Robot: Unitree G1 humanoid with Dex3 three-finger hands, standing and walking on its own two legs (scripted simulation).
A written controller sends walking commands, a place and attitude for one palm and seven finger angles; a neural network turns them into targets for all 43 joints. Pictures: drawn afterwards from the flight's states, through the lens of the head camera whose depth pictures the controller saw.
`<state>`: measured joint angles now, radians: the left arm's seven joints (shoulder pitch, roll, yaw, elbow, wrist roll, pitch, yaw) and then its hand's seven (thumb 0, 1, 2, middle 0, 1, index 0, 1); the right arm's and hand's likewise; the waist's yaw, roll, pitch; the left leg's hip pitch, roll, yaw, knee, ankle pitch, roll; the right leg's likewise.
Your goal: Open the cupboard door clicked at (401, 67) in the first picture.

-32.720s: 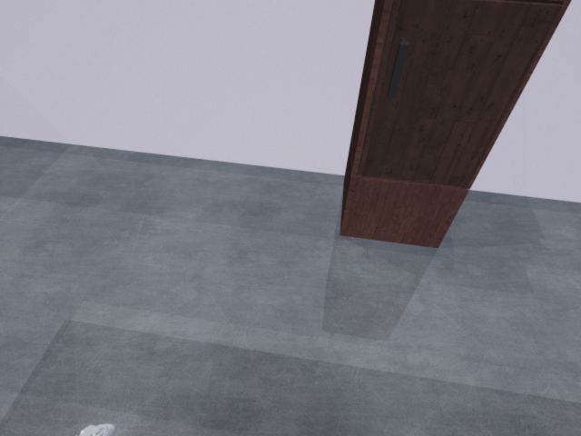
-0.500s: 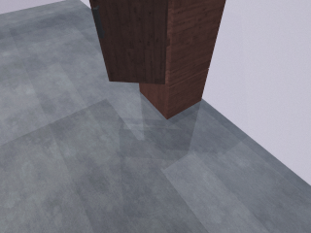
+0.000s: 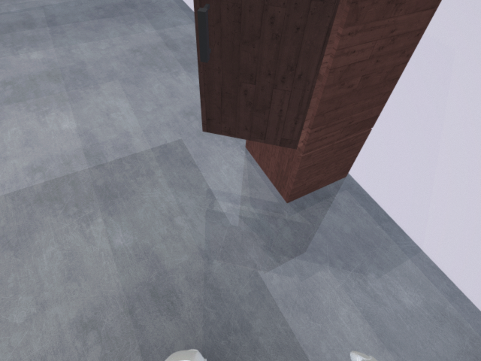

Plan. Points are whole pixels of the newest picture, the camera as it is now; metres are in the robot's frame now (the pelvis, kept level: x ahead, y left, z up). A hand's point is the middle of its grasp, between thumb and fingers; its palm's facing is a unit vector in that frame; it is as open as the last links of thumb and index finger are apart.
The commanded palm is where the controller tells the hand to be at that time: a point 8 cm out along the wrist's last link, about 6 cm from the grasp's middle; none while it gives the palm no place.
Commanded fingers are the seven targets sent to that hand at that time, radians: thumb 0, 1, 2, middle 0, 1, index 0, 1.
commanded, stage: take the last steps up to it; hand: left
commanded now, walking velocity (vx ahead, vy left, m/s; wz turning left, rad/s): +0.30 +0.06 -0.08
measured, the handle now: (205, 33) +0.94 +0.21 +0.06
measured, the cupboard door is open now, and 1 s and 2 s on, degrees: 49 49 49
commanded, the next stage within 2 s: come to a stop and stand still in 0.70 s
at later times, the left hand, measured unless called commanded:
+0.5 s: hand (161, 291) +0.25 +0.18 -0.13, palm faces +0.03 -0.97 -0.23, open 7.2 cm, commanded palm none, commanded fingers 0.00 0.90 0.90 -0.20 -0.30 -0.20 -0.30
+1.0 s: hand (160, 223) +0.41 +0.24 -0.16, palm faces -0.01 -0.98 -0.20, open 7.3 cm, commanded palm none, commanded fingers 0.00 0.90 0.90 -0.20 -0.30 -0.20 -0.30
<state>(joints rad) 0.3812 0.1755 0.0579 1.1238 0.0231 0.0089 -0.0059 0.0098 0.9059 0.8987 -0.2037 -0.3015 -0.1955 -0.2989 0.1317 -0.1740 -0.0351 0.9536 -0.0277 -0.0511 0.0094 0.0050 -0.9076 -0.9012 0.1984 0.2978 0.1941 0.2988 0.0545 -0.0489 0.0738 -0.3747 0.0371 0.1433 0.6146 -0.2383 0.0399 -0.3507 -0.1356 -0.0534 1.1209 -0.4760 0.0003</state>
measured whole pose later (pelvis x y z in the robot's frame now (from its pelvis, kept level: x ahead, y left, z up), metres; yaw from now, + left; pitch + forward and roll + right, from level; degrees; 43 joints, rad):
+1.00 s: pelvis +0.36 +0.06 +0.01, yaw -4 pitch +0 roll +1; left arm 0.22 0.18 0.04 1.02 0.02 0.01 0.01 0.01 0.93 0.90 -0.20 -0.30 -0.19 -0.30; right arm 0.20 -0.17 -0.02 1.04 -0.02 -0.01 -0.03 0.00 -0.93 -0.90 0.20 0.30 0.20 0.30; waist 0.01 -0.03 0.04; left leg -0.27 0.02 0.14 0.52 -0.24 0.03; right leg -0.37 -0.06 -0.07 0.68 -0.29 0.01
